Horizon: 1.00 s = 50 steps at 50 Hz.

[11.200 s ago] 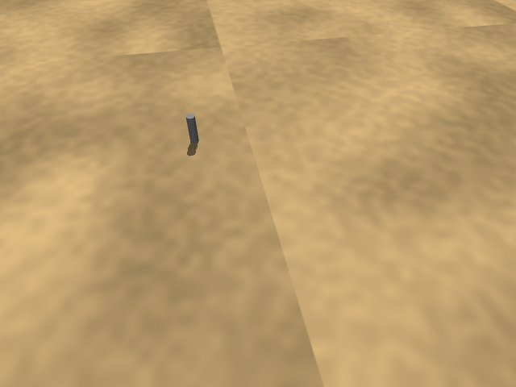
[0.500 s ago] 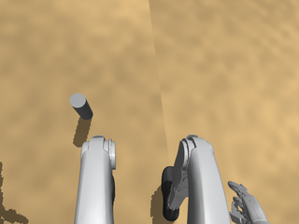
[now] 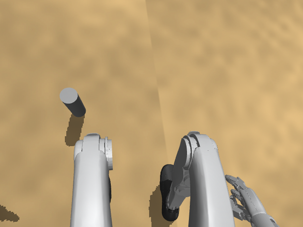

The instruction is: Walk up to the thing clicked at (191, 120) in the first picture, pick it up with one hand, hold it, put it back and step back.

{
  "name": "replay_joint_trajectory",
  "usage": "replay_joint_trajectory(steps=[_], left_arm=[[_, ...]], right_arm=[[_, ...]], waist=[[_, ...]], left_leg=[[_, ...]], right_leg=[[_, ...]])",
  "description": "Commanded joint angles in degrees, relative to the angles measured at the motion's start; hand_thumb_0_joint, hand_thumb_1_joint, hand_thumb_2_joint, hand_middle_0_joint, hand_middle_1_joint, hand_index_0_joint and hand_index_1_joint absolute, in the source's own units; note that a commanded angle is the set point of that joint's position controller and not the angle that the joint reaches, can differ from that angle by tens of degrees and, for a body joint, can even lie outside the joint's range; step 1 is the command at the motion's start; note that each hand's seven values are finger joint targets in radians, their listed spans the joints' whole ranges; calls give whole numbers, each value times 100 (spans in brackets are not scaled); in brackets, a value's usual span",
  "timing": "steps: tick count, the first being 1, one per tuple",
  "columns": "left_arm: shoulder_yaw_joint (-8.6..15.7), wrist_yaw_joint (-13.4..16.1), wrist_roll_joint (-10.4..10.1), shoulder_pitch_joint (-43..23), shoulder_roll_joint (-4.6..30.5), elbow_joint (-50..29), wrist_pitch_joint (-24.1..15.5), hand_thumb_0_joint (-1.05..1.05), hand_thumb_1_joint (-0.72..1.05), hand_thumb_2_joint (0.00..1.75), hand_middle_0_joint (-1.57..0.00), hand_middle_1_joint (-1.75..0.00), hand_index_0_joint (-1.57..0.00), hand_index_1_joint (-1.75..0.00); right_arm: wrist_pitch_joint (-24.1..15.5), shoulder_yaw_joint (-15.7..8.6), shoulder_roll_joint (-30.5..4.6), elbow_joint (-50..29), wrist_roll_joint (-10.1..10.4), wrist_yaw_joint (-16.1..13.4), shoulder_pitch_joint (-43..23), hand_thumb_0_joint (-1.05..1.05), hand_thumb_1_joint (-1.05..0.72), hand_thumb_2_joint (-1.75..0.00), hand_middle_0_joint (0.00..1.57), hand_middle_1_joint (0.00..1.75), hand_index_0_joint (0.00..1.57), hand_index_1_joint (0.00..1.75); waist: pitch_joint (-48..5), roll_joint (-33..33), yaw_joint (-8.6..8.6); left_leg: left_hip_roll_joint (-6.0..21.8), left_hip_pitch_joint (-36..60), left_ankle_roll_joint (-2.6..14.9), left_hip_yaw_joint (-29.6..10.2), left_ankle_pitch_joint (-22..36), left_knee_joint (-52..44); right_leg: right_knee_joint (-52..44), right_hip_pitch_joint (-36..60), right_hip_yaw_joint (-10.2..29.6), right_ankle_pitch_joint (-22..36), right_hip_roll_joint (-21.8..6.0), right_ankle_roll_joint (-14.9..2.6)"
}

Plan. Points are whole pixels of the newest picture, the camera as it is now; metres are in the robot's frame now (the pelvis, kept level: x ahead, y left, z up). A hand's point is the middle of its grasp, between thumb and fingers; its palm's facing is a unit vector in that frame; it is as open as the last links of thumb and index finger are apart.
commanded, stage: approach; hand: left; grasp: from the side
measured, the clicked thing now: (74, 104) +0.45 +0.25 -0.28
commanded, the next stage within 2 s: close in in 0.32 s
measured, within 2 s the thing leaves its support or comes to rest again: neither
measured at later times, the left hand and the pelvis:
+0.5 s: hand (45, 106) +0.42 +0.31 -0.20, palm faces +0.11 -0.99 +0.05, open 17.6 cm; pelvis -0.01 +0.01 -0.07, yaw -6 degrees
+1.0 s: hand (67, 109) +0.42 +0.25 -0.23, palm faces +0.16 -0.99 +0.04, open 17.7 cm; pelvis -0.02 +0.02 -0.08, yaw -8 degrees
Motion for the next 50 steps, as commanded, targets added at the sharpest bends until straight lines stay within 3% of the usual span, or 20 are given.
replay_joint_trajectory(steps=[1, 5, 8, 12, 13, 14, 15, 18, 22, 25, 28, 31, 35, 36, 42, 45, 50], left_arm=[[44, -39, -328, -1086, 1642, -451, -866, 0, -59, 3, -8, -8, -6, -9], [41, 77, -310, -1125, 1804, -268, -1320, 0, -57, 3, -8, -7, -6, -9], [177, 219, -203, -1202, 2237, -334, -1637, 0, -59, 4, -7, -8, -5, -10], [57, 418, -12, -1227, 2200, -358, -1958, 0, -60, 6, -7, -10, -6, -12], [65, 499, 18, -1216, 2168, -386, -2015, 0, -59, 6, -7, -10, -5, -12], [-125, 552, 11, -1131, 1821, -249, -2071, 0, -59, 6, -7, -10, -5, -12], [-135, 620, 17, -1192, 1790, -453, -2154, 0, -59, 7, -7, -10, -5, -12], [-417, 838, 30, -1061, 1317, -278, -2318, 0, -61, 7, -7, -11, -5, -12], [-924, 1164, 53, -865, 539, 31, -2578, 0, -61, 1, -7, -8, -6, -8], [-620, 1530, 67, -832, 939, -137, -2875, 0, -61, 0, -8, -8, -7, -8], [-675, 1896, 93, -966, 712, -235, -3144, 0, -61, 0, -7, -8, -7, -8], [-628, 2276, 253, -927, 778, -296, -3361, 0, -61, 0, -7, -7, -7, -7], [-946, 2520, 387, -747, 423, 45, -3494, 0, -61, 0, -7, -6, -7, -6], [-1133, 2525, 401, -802, 299, 59, -3512, 0, -61, 0, -7, -7, -7, -6], [-1488, 2717, 327, -775, 15, 319, -3595, 0, -61, 2, -6, -7, -6, -7], [-1481, 2844, 313, -884, 63, 332, -3715, 0, -61, 2, -5, -7, -6, -6], [-1482, 3140, 463, -871, 181, 399, -3869, 0, -61, 6, -5, -8, -5, -7]], right_arm=[[-192, -300, -1415, -327, -57, -48, 447, 0, -91, -90, 20, 30, 20, 30], [-171, -126, -1535, -385, -214, 17, 215, 0, -90, -90, 20, 30, 20, 30], [-77, 58, -1645, -404, -364, 55, 39, 0, -91, -91, 20, 30, 20, 30], [114, 243, -1774, -403, -578, 91, -196, 0, -92, -91, 20, 30, 20, 30], [150, 288, -1777, -378, -641, 103, -166, 0, -92, -91, 20, 30, 20, 30], [195, 338, -1786, -409, -673, 123, -234, 0, -93, -91, 20, 30, 20, 30], [226, 342, -1788, -375, -733, 144, -241, 0, -93, -91, 20, 30, 20, 30], [336, 457, -1830, -363, -852, 188, -275, 0, -93, -91, 20, 30, 20, 30], [429, 570, -1834, -449, -942, 281, -566, 0, -94, -91, 20, 30, 20, 30], [506, 703, -1905, -519, -1015, 348, -721, 0, -95, -91, 20, 30, 20, 30], [570, 828, -1876, -530, -1113, 424, -840, 0, -95, -91, 20, 30, 20, 30], [634, 864, -1922, -537, -1192, 480, -883, 0, -95, -91, 20, 30, 20, 30], [700, 902, -1924, -666, -1325, 543, -998, 0, -95, -91, 20, 30, 20, 30], [712, 918, -1913, -657, -1340, 548, -1010, 0, -95, -91, 20, 30, 20, 30], [763, 1017, -1967, -792, -1357, 617, -1121, 0, -94, -91, 20, 30, 20, 30], [781, 1057, -2027, -818, -1395, 632, -1134, 0, -93, -91, 20, 30, 20, 30], [846, 1138, -2011, -819, -1485, 645, -1187, 0, -93, -91, 20, 30, 20, 30]], waist=[[-2838, 937, -146], [-2845, 1248, -151], [-2914, 1747, -152], [-2814, 2375, -289], [-2845, 2410, -316], [-2799, 2382, -459], [-2838, 2504, -425], [-2758, 2581, -631], [-2227, 2231, -800], [-2151, 2123, -692], [-2074, 2205, -818], [-1933, 2294, -825], [-1723, 1961, -1025], [-1632, 1958, -1051], [-1346, 1619, -1182], [-1329, 1704, -1262], [-1183, 1811, -1206]], left_leg=[[-65, 1862, 133, 259, 446, -1297], [-4, 2026, 62, 173, 355, -1135], [48, 2280, -13, 60, 519, -1080], [114, 2691, -127, -134, 775, -1002], [120, 2749, -145, -143, 942, -893], [139, 2851, -179, -204, 1108, -861], [151, 2919, -199, -208, 1219, -771], [165, 3092, -261, -326, 1644, -639], [172, 2648, -248, -441, 1226, -535], [150, 2368, -210, -441, 1030, -431], [153, 2332, -208, -455, 1033, -335], [155, 2287, -234, -511, 919, -361], [167, 1949, -177, -505, 731, -226], [170, 1886, -169, -501, 656, -215], [167, 1622, -124, -681, 186, -248], [165, 1725, -160, -789, 150, -264], [187, 1782, -188, -783, 319, -225]], right_leg=[[-968, 1517, -299, 181, 371, -260], [-713, 1357, -443, 138, 416, -277], [-452, 1346, -554, 295, 431, -293], [-145, 1158, -695, 532, 422, -305], [-107, 1235, -710, 654, 433, -301], [-53, 1198, -765, 749, 429, -299], [-9, 1167, -781, 815, 449, -300], [114, 1190, -918, 1093, 459, -294], [146, 1114, -1046, 926, 484, -267], [164, 1427, -1103, 888, 526, -223], [185, 1578, -1130, 981, 552, -194], [224, 1544, -1200, 930, 583, -193], [130, 1654, -1230, 898, 617, -171], [118, 1613, -1227, 867, 626, -174], [115, 1494, -1362, 610, 652, -144], [175, 1494, -1413, 642, 649, -122], [187, 1553, -1396, 787, 681, -136]])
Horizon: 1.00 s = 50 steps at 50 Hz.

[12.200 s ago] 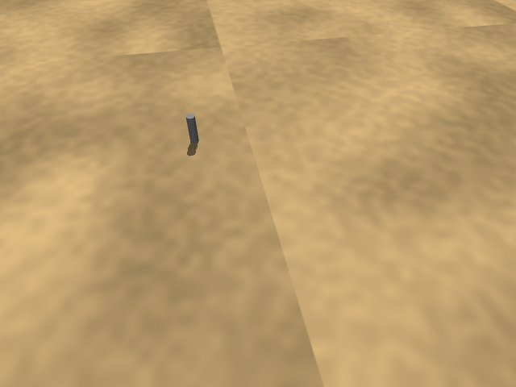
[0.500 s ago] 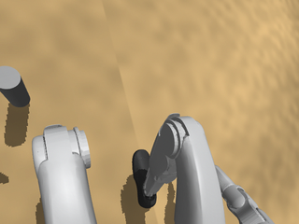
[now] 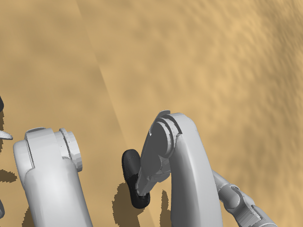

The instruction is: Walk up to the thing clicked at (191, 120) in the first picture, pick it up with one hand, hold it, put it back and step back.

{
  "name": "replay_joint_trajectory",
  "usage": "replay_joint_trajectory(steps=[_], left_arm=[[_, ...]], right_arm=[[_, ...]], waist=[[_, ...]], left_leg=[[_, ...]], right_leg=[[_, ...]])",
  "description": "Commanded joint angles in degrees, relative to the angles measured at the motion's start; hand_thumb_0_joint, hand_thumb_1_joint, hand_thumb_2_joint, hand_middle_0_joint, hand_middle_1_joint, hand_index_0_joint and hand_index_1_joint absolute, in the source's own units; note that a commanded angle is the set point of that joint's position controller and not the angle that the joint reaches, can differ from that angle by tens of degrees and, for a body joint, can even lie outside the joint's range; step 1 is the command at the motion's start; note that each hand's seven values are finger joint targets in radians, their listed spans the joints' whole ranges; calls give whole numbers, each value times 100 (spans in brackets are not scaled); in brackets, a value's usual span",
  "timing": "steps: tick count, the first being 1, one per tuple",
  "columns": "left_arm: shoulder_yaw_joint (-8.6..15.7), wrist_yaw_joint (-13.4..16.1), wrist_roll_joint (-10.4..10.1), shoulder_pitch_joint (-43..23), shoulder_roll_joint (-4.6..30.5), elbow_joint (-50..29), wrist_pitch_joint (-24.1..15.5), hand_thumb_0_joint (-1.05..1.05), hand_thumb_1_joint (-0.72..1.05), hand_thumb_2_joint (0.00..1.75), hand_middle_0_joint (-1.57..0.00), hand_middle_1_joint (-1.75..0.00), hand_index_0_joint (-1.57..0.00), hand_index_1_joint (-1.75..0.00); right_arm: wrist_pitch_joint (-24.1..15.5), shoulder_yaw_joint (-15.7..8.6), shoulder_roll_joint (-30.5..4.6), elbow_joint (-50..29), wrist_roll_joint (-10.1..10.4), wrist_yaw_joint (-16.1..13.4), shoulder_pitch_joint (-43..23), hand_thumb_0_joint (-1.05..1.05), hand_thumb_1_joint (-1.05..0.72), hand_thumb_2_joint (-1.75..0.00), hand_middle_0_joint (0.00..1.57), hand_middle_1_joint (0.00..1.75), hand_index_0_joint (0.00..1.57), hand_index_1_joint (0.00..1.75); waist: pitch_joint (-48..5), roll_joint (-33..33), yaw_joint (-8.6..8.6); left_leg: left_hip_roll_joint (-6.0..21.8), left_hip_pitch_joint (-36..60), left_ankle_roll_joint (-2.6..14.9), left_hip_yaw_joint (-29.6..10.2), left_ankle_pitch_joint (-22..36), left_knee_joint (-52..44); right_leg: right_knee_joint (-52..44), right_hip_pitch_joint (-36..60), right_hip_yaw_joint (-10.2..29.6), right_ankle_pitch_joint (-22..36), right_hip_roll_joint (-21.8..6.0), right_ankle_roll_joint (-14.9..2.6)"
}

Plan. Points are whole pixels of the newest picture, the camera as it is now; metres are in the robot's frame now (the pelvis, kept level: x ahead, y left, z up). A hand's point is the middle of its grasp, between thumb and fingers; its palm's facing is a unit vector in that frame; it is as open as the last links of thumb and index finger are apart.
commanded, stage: close in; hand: left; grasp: from the side
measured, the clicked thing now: out of the picture +0.44 +0.29 -0.19
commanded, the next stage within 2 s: rest palm in 0.16 s
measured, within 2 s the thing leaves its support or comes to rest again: leaves its support in 1.38 s
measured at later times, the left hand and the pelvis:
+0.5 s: hand out of the picture +0.42 +0.29 -0.17, palm faces +0.35 -0.94 +0.01, open 16.2 cm; pelvis +0.00 +0.00 +0.00, yaw -1 degrees
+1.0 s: hand out of the picture +0.44 +0.29 -0.17, palm faces +0.38 -0.93 +0.00, open 7.6 cm; pelvis +0.00 +0.00 +0.00, yaw -2 degrees
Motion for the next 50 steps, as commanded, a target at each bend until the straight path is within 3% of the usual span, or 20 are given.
replay_joint_trajectory(steps=[1, 5, 12, 15, 21, 25, 33, 40, 43, 47, 50], left_arm=[[4, 261, 80, -1162, 1170, -721, -563, 0, -60, 6, -5, -7, -5, -7], [38, 485, 176, -1211, 1175, -684, -677, 0, -56, 9, -5, -8, -5, -8], [-239, 750, 251, -1214, 938, -611, -740, 0, -52, 12, -5, -9, -5, -9], [-260, 888, 290, -1197, 1039, -479, -762, 0, -41, 17, -11, -11, -9, -12], [-274, 1127, 408, -1246, 1097, -381, -855, 0, -28, 24, -14, -15, -13, -16], [-248, 1242, 434, -1420, 1224, -400, -879, 0, -6, 41, -37, -36, -35, -37], [-265, 1341, 538, -1486, 1401, -310, -845, 0, 25, 59, -55, -53, -54, -54], [-246, 1388, 517, -1495, 1390, -299, -816, 0, 51, 80, -75, -74, -74, -74], [-205, 1413, 558, -1506, 1477, -201, -791, 0, 57, 89, -85, -85, -84, -85], [-124, 1428, 502, -1651, 1545, -290, -816, 0, 58, 102, -102, -103, -101, -103], [-196, 1414, 533, -1707, 1552, -338, -787, 0, 61, 112, -112, -114, -111, -114]], right_arm=[[42, -621, -1988, -166, -48, -103, 5, 0, -92, -91, 20, 30, 20, 30], [100, -610, -2024, -162, -113, -84, 27, 0, -92, -91, 20, 30, 20, 30], [156, -542, -2023, -130, -184, -51, -3, 0, -92, -91, 20, 30, 20, 30], [184, -500, -2006, -135, -179, -29, -6, 0, -90, -91, 20, 30, 20, 30], [243, -430, -2034, -156, -246, -7, -49, 0, -89, -90, 20, 30, 20, 30], [259, -380, -2015, -163, -256, -13, -92, 0, -89, -90, 20, 30, 20, 30], [323, -338, -2033, -182, -268, -7, -82, 0, -88, -90, 20, 30, 20, 30], [341, -294, -2039, -167, -287, -19, -42, 0, -87, -89, 20, 30, 20, 30], [372, -282, -2048, -199, -270, -15, -67, 0, -87, -89, 20, 30, 20, 30], [391, -268, -2055, -189, -288, -27, -43, 0, -88, -89, 20, 30, 20, 30], [388, -295, -2050, -152, -286, -35, -44, 0, -88, -89, 20, 30, 20, 30]], waist=[[-2913, 2907, -438], [-2850, 3006, -500], [-2932, 2980, -636], [-2768, 2801, -629], [-2800, 2952, -688], [-2730, 2925, -742], [-2617, 2936, -776], [-2793, 2947, -822], [-2578, 2974, -833], [-2752, 2986, -864], [-2710, 3035, -856]], left_leg=[[210, 1991, -220, 438, 317, -2103], [234, 2125, -256, 345, 192, -2215], [235, 2235, -267, 286, 519, -2115], [208, 1937, -208, 327, 289, -2062], [245, 2205, -278, 191, 414, -2112], [246, 2103, -244, 233, 443, -2050], [282, 2054, -219, 199, 264, -2099], [306, 2256, -243, 142, 625, -2042], [326, 2139, -247, 84, 377, -2158], [323, 2235, -241, 131, 556, -2057], [333, 2221, -229, 161, 527, -2056]], right_leg=[[-786, 1432, -571, 317, 303, -396], [-775, 1357, -638, 241, 297, -394], [-747, 1494, -682, 572, 330, -374], [-823, 1544, -680, 425, 353, -369], [-756, 1499, -763, 516, 364, -365], [-825, 1543, -751, 552, 379, -354], [-882, 1503, -747, 425, 395, -357], [-841, 1651, -779, 727, 409, -339], [-849, 1519, -807, 508, 402, -358], [-867, 1649, -785, 671, 412, -339], [-881, 1605, -750, 654, 421, -352]])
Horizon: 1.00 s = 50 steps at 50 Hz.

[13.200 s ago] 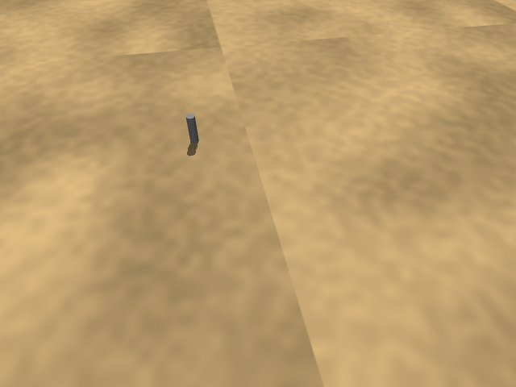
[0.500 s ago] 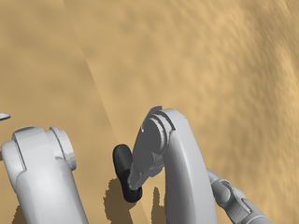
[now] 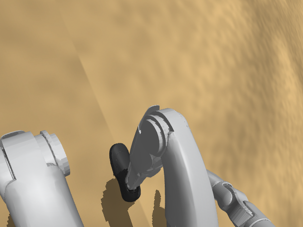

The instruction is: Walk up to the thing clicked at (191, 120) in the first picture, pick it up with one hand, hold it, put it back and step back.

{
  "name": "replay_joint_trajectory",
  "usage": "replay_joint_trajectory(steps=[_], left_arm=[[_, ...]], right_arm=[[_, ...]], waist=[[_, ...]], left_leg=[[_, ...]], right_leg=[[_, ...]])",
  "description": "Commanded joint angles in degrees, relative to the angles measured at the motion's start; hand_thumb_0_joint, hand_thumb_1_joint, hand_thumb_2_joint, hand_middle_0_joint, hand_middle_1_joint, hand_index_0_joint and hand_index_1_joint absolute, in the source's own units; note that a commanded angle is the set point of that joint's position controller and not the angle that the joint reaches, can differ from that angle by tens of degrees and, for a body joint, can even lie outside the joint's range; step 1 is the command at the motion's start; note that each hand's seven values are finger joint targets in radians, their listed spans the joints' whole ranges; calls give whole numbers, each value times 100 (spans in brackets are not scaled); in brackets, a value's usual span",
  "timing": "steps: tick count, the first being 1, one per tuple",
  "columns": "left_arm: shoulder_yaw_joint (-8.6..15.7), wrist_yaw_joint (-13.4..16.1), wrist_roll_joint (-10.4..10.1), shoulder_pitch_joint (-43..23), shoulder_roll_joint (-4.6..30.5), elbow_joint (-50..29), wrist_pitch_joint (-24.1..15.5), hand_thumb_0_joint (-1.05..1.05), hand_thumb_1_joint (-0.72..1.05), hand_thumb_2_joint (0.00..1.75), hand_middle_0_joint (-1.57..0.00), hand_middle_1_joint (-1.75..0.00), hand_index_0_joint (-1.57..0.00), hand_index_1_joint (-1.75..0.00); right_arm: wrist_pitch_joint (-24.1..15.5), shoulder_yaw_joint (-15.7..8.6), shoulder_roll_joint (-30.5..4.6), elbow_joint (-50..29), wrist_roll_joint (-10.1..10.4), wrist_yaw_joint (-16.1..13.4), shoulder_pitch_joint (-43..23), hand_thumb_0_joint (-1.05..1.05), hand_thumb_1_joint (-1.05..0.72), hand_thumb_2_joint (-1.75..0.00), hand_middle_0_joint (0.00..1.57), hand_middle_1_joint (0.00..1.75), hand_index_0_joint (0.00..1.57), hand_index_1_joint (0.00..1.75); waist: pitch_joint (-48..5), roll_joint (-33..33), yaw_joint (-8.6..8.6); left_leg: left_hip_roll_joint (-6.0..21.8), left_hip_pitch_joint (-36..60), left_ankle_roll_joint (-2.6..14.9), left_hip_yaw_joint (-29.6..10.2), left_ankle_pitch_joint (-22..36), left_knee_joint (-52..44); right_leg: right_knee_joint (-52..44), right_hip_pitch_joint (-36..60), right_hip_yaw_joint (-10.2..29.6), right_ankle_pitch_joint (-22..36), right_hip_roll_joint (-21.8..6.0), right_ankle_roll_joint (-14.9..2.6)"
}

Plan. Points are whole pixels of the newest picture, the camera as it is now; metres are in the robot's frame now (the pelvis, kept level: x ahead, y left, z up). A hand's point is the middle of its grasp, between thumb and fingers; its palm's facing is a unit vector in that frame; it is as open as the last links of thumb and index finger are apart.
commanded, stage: settle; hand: left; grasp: from the side
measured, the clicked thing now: out of the picture +0.44 +0.31 -0.20
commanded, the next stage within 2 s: none
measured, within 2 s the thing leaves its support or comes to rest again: leaves its support in 0.38 s
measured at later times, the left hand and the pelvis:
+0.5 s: hand out of the picture +0.44 +0.31 -0.15, palm faces +0.41 -0.91 +0.00, open 7.1 cm; pelvis +0.00 +0.00 +0.00, yaw +1 degrees
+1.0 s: hand out of the picture +0.41 +0.34 -0.03, palm faces +0.37 -0.93 -0.04, open 7.1 cm; pelvis +0.01 -0.01 +0.03, yaw +6 degrees
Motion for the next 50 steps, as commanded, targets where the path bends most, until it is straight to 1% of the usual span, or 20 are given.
replay_joint_trajectory(steps=[1, 3, 5, 7, 11, 12, 14, 16, 19, 22, 28, 31, 33, 36, 38, 40, 45, 47, 48, 50], left_arm=[[18, -6, -23, -1301, 981, -744, -393, 0, 64, 116, -116, -118, -116, -118], [23, -14, 10, -1203, 1013, -739, -367, 0, 64, 121, -120, -124, -120, -124], [-47, -38, 31, -1306, 998, -701, -364, 0, 63, 124, -123, -128, -123, -129], [-7, -50, -51, -1362, 1031, -807, -356, 0, 63, 132, -123, -132, -121, -135], [73, -107, -67, -1309, 1143, -1023, -338, 0, 56, 131, -128, -137, -127, -139], [44, -116, -42, -1425, 1127, -1070, -351, 0, 56, 132, -129, -138, -128, -140], [113, -104, -40, -1394, 1176, -1293, -309, 0, 53, 131, -130, -138, -129, -140], [212, -103, -43, -1439, 1227, -1536, -265, 0, 53, 132, -129, -138, -128, -140], [126, -169, -37, -1475, 1065, -1817, -161, 0, 51, 134, -134, -142, -133, -144], [114, -248, -23, -1444, 1050, -2187, 14, 0, 51, 136, -136, -145, -135, -147], [-124, -449, -193, -1186, 539, -2725, 507, 0, 53, 136, -137, -145, -136, -147], [-278, -571, -217, -1236, 296, -3052, 739, 0, 53, 137, -139, -147, -139, -149], [-167, -613, -207, -1269, 412, -3331, 894, 0, 51, 137, -140, -148, -140, -150], [-440, -716, -275, -1311, -8, -3710, 1129, 0, 49, 136, -140, -148, -140, -150], [-306, -743, -306, -1275, 28, -3882, 1297, 0, 53, 135, -139, -147, -139, -148], [-479, -790, -311, -1281, -254, -3959, 1449, 0, 53, 134, -138, -145, -138, -147], [-633, -864, -390, -1367, -619, -4159, 1769, 0, 52, 133, -136, -143, -135, -145], [-530, -895, -381, -1332, -514, -4192, 1880, 0, 51, 131, -136, -142, -135, -144], [-558, -929, -417, -1218, -672, -4090, 1930, 0, 50, 131, -134, -142, -134, -143], [-490, -990, -440, -1419, -567, -4484, 1957, 0, 50, 130, -135, -141, -135, -143]], right_arm=[[66, -706, -2104, 19, 4, -118, 208, 0, -88, -89, 20, 30, 20, 30], [84, -696, -2086, -15, -2, -118, 197, 0, -87, -89, 20, 30, 20, 30], [112, -695, -2104, -2, -5, -113, 192, 0, -88, -89, 20, 30, 20, 30], [96, -690, -2102, -28, 16, -119, 189, 0, -90, -90, 20, 30, 20, 30], [109, -722, -2103, 9, 29, -130, 203, 0, -90, -90, 20, 30, 20, 30], [114, -730, -2116, 17, 19, -125, 212, 0, -90, -90, 20, 30, 20, 30], [109, -762, -2092, 38, 29, -125, 261, 0, -90, -90, 20, 30, 20, 30], [119, -817, -2077, 19, 52, -118, 281, 0, -90, -90, 20, 30, 20, 30], [135, -947, -2103, 68, 80, -105, 373, 0, -90, -90, 20, 30, 20, 30], [155, -1083, -2067, 55, 149, -112, 460, 0, -90, -90, 20, 30, 20, 30], [154, -1390, -1954, 94, 368, -113, 759, 0, -90, -90, 20, 30, 20, 30], [142, -1540, -1890, 38, 509, -125, 756, 0, -89, -90, 20, 30, 20, 30], [152, -1676, -1871, 46, 598, -131, 909, 0, -89, -90, 20, 30, 20, 30], [126, -1851, -1749, 16, 739, -119, 1029, 0, -89, -90, 20, 30, 20, 30], [125, -1998, -1702, 45, 855, -137, 1142, 0, -88, -90, 20, 30, 20, 30], [128, -2098, -1644, 37, 947, -136, 1230, 0, -88, -89, 20, 30, 20, 30], [114, -2356, -1445, 91, 1147, -179, 1436, 0, -88, -89, 20, 30, 20, 30], [120, -2456, -1364, 227, 1213, -209, 1576, 0, -88, -89, 20, 30, 20, 30], [132, -2449, -1329, 254, 1235, -207, 1621, 0, -87, -89, 20, 30, 20, 30], [132, -2549, -1300, 248, 1294, -237, 1652, 0, -88, -89, 20, 30, 20, 30]], waist=[[-3129, 3290, -735], [-3170, 3270, -669], [-3072, 3327, -734], [-3141, 3219, -700], [-3276, 3373, -594], [-3267, 3437, -678], [-3391, 3512, -588], [-3483, 3604, -528], [-3566, 3790, -559], [-3770, 3976, -441], [-4122, 3766, -275], [-4093, 3770, -168], [-4248, 3870, -54], [-4433, 3869, 39], [-4537, 3904, 203], [-4543, 3882, 186], [-4712, 3418, 284], [-4824, 3329, 395], [-4868, 3329, 389], [-5137, 3410, 496]], left_leg=[[296, 2169, -242, 429, 746, -2124], [298, 2186, -234, 430, 793, -2120], [299, 2138, -242, 418, 674, -2151], [286, 2063, -202, 460, 592, -2093], [295, 2204, -227, 470, 730, -2107], [291, 2184, -238, 452, 744, -2127], [290, 2277, -245, 488, 844, -2145], [296, 2358, -260, 502, 921, -2177], [286, 2436, -287, 523, 921, -2257], [275, 2550, -307, 575, 882, -2363], [184, 2332, -228, 814, 988, -2361], [183, 2351, -223, 791, 713, -2551], [174, 2405, -220, 797, 628, -2685], [123, 2343, -195, 888, 497, -2799], [99, 2358, -187, 924, 418, -2899], [71, 2350, -188, 931, 374, -2985], [-40, 1973, -66, 1198, 103, -3004], [-56, 2004, -42, 1278, 67, -3024], [-69, 2072, -53, 1289, 174, -3051], [-77, 2259, -62, 1308, 225, -3151]], right_leg=[[-715, 1522, -570, 693, 277, -419], [-711, 1551, -559, 718, 283, -426], [-703, 1472, -584, 621, 276, -428], [-765, 1540, -541, 588, 288, -424], [-723, 1568, -536, 672, 290, -437], [-687, 1564, -560, 693, 274, -436], [-693, 1633, -526, 759, 276, -447], [-684, 1587, -490, 781, 264, -467], [-654, 1528, -483, 795, 234, -470], [-674, 1423, -432, 725, 208, -504], [-829, 1556, -255, 844, 192, -526], [-843, 1206, -218, 612, 134, -550], [-815, 1092, -171, 524, 114, -575], [-851, 956, -79, 424, 83, -607], [-845, 828, -13, 338, 53, -625], [-849, 678, 19, 308, 11, -638], [-1111, 794, 211, 50, -20, -635], [-1207, 729, 291, -55, -20, -647], [-1197, 762, 308, 7, -43, -643], [-1205, 709, 357, 8, -73, -666]])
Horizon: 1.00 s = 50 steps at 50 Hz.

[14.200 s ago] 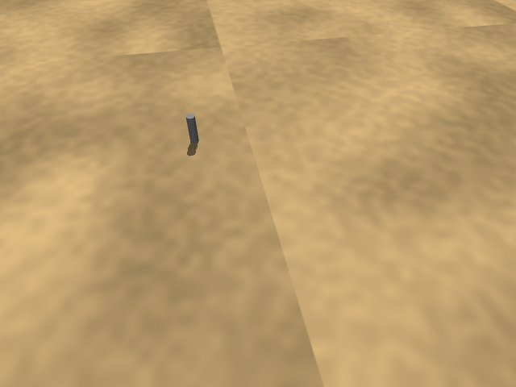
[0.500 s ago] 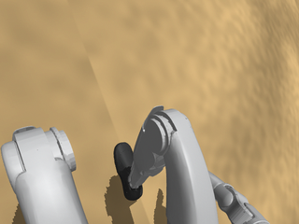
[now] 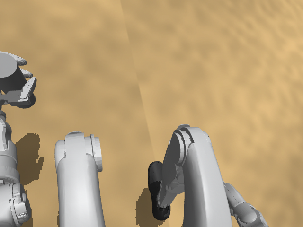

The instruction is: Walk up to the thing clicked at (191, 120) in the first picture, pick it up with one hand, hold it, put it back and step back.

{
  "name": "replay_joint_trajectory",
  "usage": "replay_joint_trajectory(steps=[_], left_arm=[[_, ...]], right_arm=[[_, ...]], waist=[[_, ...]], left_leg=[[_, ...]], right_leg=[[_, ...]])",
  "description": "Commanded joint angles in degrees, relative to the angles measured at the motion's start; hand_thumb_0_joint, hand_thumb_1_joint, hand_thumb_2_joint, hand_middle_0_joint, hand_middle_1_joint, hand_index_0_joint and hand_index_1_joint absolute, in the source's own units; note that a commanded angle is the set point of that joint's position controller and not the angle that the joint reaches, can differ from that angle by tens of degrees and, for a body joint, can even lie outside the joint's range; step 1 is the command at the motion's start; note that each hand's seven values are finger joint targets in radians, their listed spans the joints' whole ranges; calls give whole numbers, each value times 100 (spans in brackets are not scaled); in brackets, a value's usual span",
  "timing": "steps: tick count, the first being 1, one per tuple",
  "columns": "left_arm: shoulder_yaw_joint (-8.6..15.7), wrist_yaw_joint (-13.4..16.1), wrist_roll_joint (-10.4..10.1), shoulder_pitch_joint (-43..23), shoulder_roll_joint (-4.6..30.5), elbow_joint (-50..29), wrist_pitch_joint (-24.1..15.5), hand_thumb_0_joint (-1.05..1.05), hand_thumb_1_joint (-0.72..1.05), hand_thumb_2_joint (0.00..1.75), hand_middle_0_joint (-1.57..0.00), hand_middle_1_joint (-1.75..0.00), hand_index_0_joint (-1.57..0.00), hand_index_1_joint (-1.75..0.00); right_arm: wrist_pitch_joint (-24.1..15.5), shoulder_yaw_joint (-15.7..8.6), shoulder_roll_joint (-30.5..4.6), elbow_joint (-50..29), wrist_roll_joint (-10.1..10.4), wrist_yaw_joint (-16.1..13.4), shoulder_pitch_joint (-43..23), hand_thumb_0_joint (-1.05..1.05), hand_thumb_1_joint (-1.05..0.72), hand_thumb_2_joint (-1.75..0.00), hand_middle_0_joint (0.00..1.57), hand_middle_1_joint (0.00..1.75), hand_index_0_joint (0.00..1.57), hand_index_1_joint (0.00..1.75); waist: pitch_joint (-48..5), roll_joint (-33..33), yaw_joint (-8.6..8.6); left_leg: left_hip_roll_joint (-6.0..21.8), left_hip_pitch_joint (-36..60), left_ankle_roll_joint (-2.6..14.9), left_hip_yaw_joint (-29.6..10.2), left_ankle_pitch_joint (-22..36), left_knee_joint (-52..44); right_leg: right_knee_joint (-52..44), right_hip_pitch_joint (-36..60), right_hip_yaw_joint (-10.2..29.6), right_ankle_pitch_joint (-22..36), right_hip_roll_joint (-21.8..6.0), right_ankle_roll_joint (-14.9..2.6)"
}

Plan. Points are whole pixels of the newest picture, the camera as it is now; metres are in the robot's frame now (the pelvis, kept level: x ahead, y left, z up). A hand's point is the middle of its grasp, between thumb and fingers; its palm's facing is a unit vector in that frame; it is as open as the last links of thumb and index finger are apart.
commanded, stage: settle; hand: left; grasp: from the side
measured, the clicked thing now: (14, 85) +0.43 +0.31 -0.08
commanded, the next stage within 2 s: lift in 1.16 s
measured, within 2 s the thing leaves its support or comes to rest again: neither
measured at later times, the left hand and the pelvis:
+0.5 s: hand (15, 63) +0.44 +0.29 +0.00, palm faces +0.27 -0.96 -0.03, open 7.1 cm; pelvis +0.02 -0.01 +0.04, yaw +4 degrees
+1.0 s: hand (14, 55) +0.44 +0.28 +0.04, palm faces +0.28 -0.96 -0.04, open 7.1 cm; pelvis +0.01 -0.01 +0.06, yaw +6 degrees
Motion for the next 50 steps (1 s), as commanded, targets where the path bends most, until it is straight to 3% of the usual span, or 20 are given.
replay_joint_trajectory(steps=[1, 5, 7, 10, 12, 13, 17, 19, 25, 26, 28, 29, 31, 33, 34, 35, 37, 38, 44, 50], left_arm=[[217, -145, -136, -1760, 1038, -1510, -311, 0, 48, 130, -134, -141, -134, -143], [406, -218, -238, -1800, 1062, -1647, -220, 0, 47, 130, -134, -141, -133, -143], [257, -340, -300, -1681, 816, -1559, -134, 0, 45, 130, -134, -141, -133, -143], [423, -434, -315, -1727, 980, -1531, -49, 0, 45, 129, -134, -140, -134, -142], [279, -511, -330, -1835, 792, -1740, -34, 0, 44, 129, -134, -140, -133, -142], [439, -509, -314, -1854, 924, -1825, -5, 0, 46, 130, -133, -140, -132, -142], [423, -581, -371, -1556, 655, -1494, 151, 0, 44, 129, -134, -140, -134, -142], [539, -553, -344, -1714, 835, -1797, 147, 0, 42, 129, -134, -139, -133, -141], [423, -552, -272, -1710, 487, -1617, 223, 0, 42, 130, -135, -140, -134, -142], [554, -528, -234, -1953, 793, -1947, 187, 0, 42, 129, -135, -140, -135, -142], [355, -547, -189, -1661, 439, -1641, 255, 0, 40, 129, -134, -139, -133, -141], [580, -501, -188, -2052, 735, -2095, 216, 0, 42, 129, -134, -139, -133, -141], [346, -506, -201, -1708, 296, -1559, 304, 0, 41, 129, -133, -139, -132, -141], [501, -443, -163, -2062, 554, -1853, 250, 0, 39, 131, -135, -141, -134, -143], [411, -451, -155, -1653, 312, -1305, 303, 0, 40, 131, -134, -140, -133, -142], [320, -474, -135, -1900, 290, -1527, 269, 0, 41, 131, -134, -139, -133, -142], [493, -451, -115, -1964, 520, -1653, 236, 0, 42, 131, -134, -141, -133, -143], [344, -459, -101, -2068, 420, -1689, 235, 0, 41, 131, -135, -140, -134, -142], [354, -436, -87, -2237, 396, -1510, 194, 0, 40, 132, -134, -140, -133, -142], [410, -369, -66, -2285, 419, -1440, 196, 0, 43, 134, -134, -141, -134, -143]], right_arm=[[-7, -759, -1588, -98, 157, -143, 704, 0, -88, -89, 20, 30, 20, 30], [-19, -838, -1429, -43, 263, -188, 801, 0, -88, -90, 20, 30, 20, 30], [-27, -886, -1348, -9, 328, -228, 830, 0, -88, -90, 20, 30, 20, 30], [-71, -986, -1342, -11, 393, -281, 883, 0, -89, -90, 20, 30, 20, 30], [-85, -1014, -1264, -44, 410, -297, 939, 0, -89, -90, 20, 30, 20, 30], [-93, -1061, -1265, 4, 419, -311, 1031, 0, -88, -90, 20, 30, 20, 30], [-132, -1119, -1234, -66, 490, -364, 1002, 0, -89, -90, 20, 30, 20, 30], [-143, -1164, -1189, -30, 505, -388, 1094, 0, -89, -90, 20, 30, 20, 30], [-207, -1262, -1112, 21, 514, -427, 1099, 0, -89, -90, 20, 30, 20, 30], [-210, -1291, -1108, 31, 515, -441, 1104, 0, -89, -90, 20, 30, 20, 30], [-203, -1287, -1080, -17, 510, -438, 1096, 0, -89, -90, 20, 30, 20, 30], [-205, -1332, -1098, 63, 504, -442, 1208, 0, -89, -90, 20, 30, 20, 30], [-211, -1322, -1070, 14, 525, -440, 1155, 0, -89, -90, 20, 30, 20, 30], [-226, -1355, -1054, 68, 523, -450, 1214, 0, -90, -90, 20, 30, 20, 30], [-222, -1344, -1048, 60, 533, -451, 1107, 0, -89, -90, 20, 30, 20, 30], [-237, -1344, -1052, 72, 521, -450, 1150, 0, -89, -90, 20, 30, 20, 30], [-230, -1367, -1050, 75, 513, -455, 1178, 0, -89, -90, 20, 30, 20, 30], [-241, -1364, -1026, 108, 512, -451, 1180, 0, -89, -90, 20, 30, 20, 30], [-280, -1372, -976, 90, 504, -459, 1183, 0, -89, -90, 20, 30, 20, 30], [-307, -1395, -954, 146, 511, -467, 1267, 0, -89, -90, 20, 30, 20, 30]], waist=[[-3663, 2305, -125], [-3957, 2090, -11], [-3981, 1954, -14], [-4125, 1748, 40], [-4328, 1748, 19], [-4458, 1708, 96], [-4419, 1593, 126], [-4673, 1614, 234], [-4422, 1497, 157], [-4555, 1602, 236], [-4562, 1654, 234], [-4767, 1722, 294], [-4563, 1664, 186], [-4561, 1667, 213], [-4324, 1491, 193], [-4301, 1564, 145], [-4595, 1639, 240], [-4523, 1699, 222], [-4403, 1437, 159], [-4615, 1405, 226]], left_leg=[[-27, 2676, -118, 371, 179, -2236], [-72, 2517, -78, 549, 263, -2261], [-88, 2465, -51, 647, 362, -2275], [-84, 2403, -15, 728, 422, -2256], [-100, 2466, -17, 763, 531, -2310], [-94, 2573, -24, 781, 637, -2330], [-93, 2594, -20, 799, 804, -2424], [-90, 2723, -29, 846, 908, -2460], [-84, 2739, -11, 882, 793, -2615], [-87, 2771, -12, 904, 755, -2646], [-79, 2959, -48, 887, 891, -2766], [-77, 3122, -59, 879, 1021, -2759], [-84, 3142, -65, 844, 980, -2842], [-91, 3105, -52, 859, 814, -2880], [-98, 3004, -34, 857, 734, -2895], [-91, 3034, -39, 862, 713, -2918], [-99, 3227, -47, 875, 802, -2954], [-105, 3211, -53, 895, 805, -2981], [-129, 2966, 12, 961, 377, -3039], [-141, 3095, -1, 1001, 600, -3066]], right_leg=[[-995, 1305, -267, 382, 288, -462], [-1096, 1594, -139, 348, 270, -452], [-1177, 1637, -72, 392, 259, -452], [-1297, 1806, 27, 419, 241, -434], [-1346, 1950, 61, 495, 214, -431], [-1372, 2013, 82, 556, 216, -431], [-1448, 2058, 130, 666, 184, -429], [-1467, 2166, 178, 695, 179, -436], [-1653, 2082, 213, 587, 171, -438], [-1662, 2102, 236, 526, 165, -451], [-1655, 2129, 227, 611, 149, -465], [-1636, 2127, 235, 709, 150, -475], [-1658, 1991, 220, 660, 142, -477], [-1722, 2007, 239, 537, 138, -475], [-1767, 1940, 234, 467, 131, -462], [-1784, 1902, 235, 461, 134, -469], [-1784, 2032, 267, 516, 121, -472], [-1774, 2017, 275, 502, 114, -479], [-2009, 2131, 304, 181, 125, -439], [-2022, 2215, 356, 341, 127, -457]])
